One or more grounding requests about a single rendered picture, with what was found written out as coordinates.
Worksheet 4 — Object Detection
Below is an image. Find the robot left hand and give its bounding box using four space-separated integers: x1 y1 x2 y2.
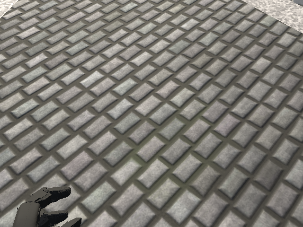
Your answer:
12 186 82 227

